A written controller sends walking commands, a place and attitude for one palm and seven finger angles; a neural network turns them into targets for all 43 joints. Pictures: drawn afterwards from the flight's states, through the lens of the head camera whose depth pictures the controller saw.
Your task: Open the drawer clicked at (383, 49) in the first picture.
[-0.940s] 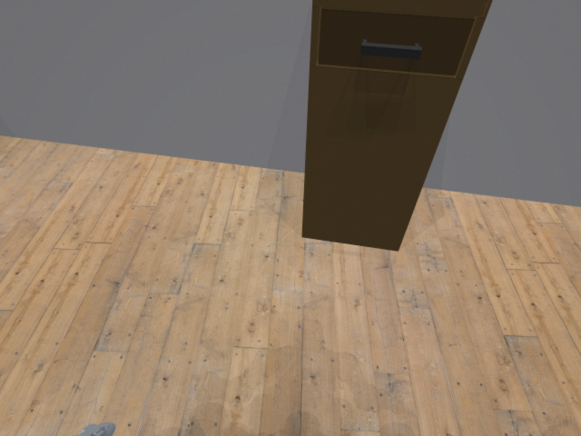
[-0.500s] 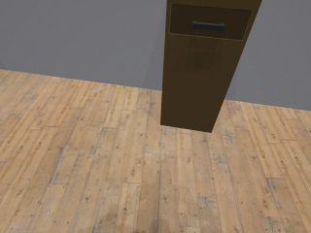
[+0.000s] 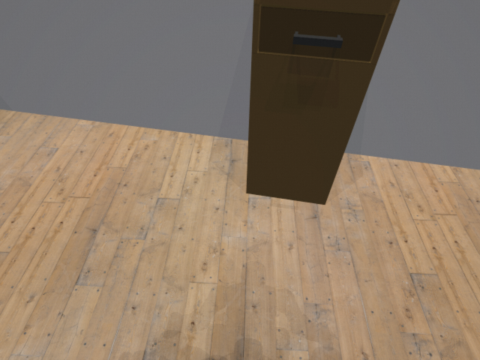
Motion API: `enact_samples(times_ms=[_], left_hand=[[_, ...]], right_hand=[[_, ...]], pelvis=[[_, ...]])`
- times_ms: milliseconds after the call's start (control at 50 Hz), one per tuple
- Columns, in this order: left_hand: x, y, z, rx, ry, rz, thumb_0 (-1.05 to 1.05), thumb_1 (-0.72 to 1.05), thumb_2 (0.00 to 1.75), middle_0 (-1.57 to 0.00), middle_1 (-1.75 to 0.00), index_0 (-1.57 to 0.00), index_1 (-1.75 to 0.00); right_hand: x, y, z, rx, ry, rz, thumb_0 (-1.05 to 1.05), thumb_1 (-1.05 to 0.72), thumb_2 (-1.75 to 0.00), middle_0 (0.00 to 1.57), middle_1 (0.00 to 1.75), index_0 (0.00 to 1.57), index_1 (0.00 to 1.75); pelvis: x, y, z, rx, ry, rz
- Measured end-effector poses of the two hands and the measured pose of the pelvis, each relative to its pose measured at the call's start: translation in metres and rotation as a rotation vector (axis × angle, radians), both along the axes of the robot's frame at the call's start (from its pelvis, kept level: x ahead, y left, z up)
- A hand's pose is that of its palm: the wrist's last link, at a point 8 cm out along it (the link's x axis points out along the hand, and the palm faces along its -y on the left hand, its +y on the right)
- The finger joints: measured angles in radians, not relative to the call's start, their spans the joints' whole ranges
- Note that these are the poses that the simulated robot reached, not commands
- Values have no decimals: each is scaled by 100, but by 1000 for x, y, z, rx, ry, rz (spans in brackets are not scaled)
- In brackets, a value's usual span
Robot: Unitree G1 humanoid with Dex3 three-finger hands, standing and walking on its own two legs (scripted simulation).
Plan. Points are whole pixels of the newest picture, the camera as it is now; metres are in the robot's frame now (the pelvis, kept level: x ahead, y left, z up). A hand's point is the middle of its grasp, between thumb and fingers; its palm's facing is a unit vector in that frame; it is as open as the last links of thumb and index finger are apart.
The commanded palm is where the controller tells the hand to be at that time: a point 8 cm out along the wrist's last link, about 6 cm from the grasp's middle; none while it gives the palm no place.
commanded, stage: look at it before walking up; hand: left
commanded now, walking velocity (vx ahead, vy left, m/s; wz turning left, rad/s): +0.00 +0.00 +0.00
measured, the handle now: (317, 38) +1.04 -0.19 +0.10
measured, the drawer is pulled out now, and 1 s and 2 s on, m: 0.00 0.00 0.00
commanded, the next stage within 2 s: walk to a spot facing it in 0.50 s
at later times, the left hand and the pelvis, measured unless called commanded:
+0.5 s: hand out of the picture +0.07 +0.25 -0.15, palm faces -0.02 -0.94 -0.34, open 7.3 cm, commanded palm none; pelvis +0.00 +0.00 +0.00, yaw +0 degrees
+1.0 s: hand out of the picture +0.06 +0.18 -0.18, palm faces -0.13 -0.95 -0.28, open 7.3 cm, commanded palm none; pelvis -0.01 -0.03 -0.03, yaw -9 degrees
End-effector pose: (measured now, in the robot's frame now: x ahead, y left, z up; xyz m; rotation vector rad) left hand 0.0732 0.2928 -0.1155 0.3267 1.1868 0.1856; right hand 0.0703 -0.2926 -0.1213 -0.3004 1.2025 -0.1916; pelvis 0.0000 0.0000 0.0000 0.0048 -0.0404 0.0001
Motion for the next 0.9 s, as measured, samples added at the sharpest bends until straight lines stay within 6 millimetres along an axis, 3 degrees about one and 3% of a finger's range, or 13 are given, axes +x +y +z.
enact_samples(times_ms=[280, 680, 780, 900], left_hand=[[1, -3, 0, -5, 2, 6, 0, 91, 90, -21, -30, -21, -30], [-8, -2, 0, 1, 28, 20, 0, 91, 90, -21, -30, -21, -30], [-11, -11, -8, -7, 65, 7, 0, 91, 90, -21, -30, -20, -30], [-14, -38, -23, -45, 107, -41, 0, 91, 90, -20, -30, -20, -30]], right_hand=[[11, -2, 3, -3, -14, 10, 1, -91, -90, 20, 30, 20, 30], [11, -4, 3, -8, -5, 14, 1, -91, -90, 20, 30, 20, 30], [3, 2, -4, 7, -21, -33, 1, -91, -90, 20, 30, 20, 30], [-23, 13, -24, 68, -20, -111, 1, -91, -90, 20, 30, 20, 30]], pelvis=[[3, -2, 1, 0, -1, 2], [3, -4, 2, -1, -1, -4], [0, -5, -3, 4, 10, -51], [-8, -12, -14, 31, 16, -118]])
